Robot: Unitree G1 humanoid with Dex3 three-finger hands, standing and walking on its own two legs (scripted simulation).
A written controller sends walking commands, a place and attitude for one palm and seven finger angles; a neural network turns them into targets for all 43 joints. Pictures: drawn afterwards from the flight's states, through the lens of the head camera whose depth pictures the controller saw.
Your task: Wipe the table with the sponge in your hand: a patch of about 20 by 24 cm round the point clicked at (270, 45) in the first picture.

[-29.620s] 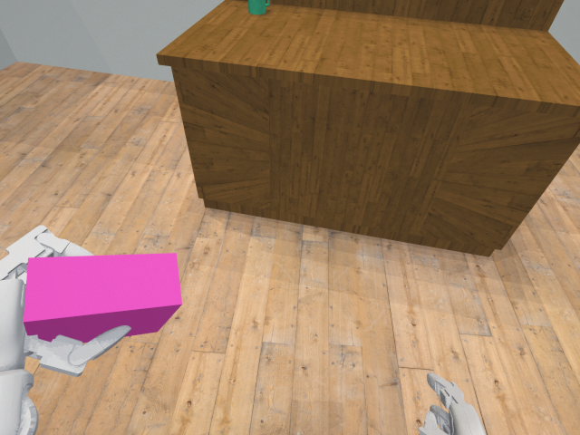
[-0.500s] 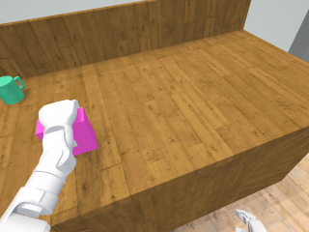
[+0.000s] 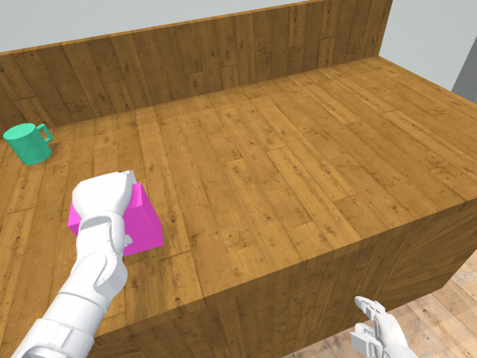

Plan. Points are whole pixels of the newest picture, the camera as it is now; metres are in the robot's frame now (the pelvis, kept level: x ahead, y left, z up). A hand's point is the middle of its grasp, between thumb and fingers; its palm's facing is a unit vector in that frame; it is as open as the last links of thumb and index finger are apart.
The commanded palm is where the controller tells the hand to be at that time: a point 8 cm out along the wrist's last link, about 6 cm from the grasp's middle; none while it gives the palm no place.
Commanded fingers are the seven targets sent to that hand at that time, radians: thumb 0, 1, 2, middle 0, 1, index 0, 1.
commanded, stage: wipe back along the third lane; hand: left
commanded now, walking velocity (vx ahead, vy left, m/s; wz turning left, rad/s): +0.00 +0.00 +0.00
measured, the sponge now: (125, 231) +0.32 +0.26 +0.05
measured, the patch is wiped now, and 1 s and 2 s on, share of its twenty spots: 1.00 1.00 1.00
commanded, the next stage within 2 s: slide back across to the middle lane in 0.04 s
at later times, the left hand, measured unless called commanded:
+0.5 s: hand (110, 224) +0.29 +0.26 +0.10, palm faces +0.05 -0.07 -1.00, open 9.9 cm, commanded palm +0.25 +0.26 +0.15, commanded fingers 0.00 0.10 1.30 -1.20 -1.60 -1.20 -1.60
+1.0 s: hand (74, 243) +0.26 +0.30 +0.10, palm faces -0.01 -0.04 -1.00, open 9.9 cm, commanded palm +0.24 +0.31 +0.14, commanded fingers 0.00 0.10 1.30 -1.20 -1.60 -1.20 -1.60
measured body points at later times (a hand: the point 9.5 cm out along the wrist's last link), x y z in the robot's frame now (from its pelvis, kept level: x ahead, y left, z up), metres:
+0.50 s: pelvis +0.00 -0.01 +0.00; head -0.03 -0.05 +0.45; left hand +0.29 +0.25 +0.16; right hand +0.22 -0.22 -0.08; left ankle +0.01 +0.13 -0.73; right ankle -0.04 -0.12 -0.73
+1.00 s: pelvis -0.02 -0.01 +0.00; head -0.04 -0.05 +0.45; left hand +0.25 +0.30 +0.15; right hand +0.18 -0.25 -0.10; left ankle +0.01 +0.13 -0.73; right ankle -0.04 -0.12 -0.73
